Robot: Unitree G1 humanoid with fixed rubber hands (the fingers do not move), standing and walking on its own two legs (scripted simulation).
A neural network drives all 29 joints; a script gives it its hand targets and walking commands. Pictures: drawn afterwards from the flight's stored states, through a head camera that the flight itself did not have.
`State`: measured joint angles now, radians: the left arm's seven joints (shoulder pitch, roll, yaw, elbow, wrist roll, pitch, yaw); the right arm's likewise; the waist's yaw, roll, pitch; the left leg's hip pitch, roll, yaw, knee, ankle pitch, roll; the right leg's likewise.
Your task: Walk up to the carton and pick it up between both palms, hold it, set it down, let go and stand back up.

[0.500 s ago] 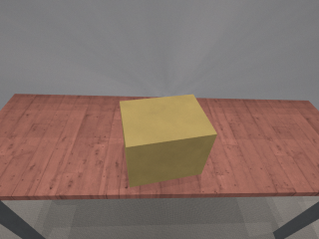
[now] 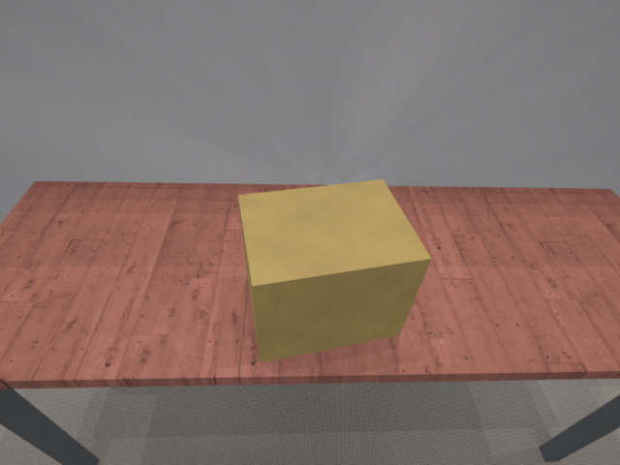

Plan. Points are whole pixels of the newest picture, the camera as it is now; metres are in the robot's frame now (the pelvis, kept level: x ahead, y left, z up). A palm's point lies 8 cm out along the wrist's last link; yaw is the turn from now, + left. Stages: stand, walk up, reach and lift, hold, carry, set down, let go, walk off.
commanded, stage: stand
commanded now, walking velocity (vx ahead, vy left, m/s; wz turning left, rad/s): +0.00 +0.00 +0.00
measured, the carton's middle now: (322, 269) +0.43 +0.02 +0.00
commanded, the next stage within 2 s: none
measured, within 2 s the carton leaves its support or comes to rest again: neither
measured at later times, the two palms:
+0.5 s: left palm out of the picture +0.03 +0.31 -0.11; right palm out of the picture +0.09 -0.25 -0.11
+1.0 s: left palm out of the picture +0.02 +0.31 -0.11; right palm out of the picture +0.09 -0.25 -0.12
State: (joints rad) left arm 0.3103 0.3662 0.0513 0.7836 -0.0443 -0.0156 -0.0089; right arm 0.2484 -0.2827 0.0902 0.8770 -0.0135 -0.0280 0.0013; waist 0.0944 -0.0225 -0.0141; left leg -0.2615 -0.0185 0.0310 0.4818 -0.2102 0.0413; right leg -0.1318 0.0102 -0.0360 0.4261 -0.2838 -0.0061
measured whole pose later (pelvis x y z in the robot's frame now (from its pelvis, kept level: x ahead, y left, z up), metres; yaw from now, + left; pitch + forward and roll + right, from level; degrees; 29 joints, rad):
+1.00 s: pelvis +0.00 +0.00 +0.00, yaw +0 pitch +0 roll -1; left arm 0.31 0.37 0.05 0.87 -0.04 -0.02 0.00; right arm 0.21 -0.29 0.09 0.99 -0.01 -0.03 0.00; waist 0.09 0.00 -0.01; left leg -0.26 -0.02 0.03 0.45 -0.19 0.04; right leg -0.13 0.01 -0.04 0.40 -0.26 0.00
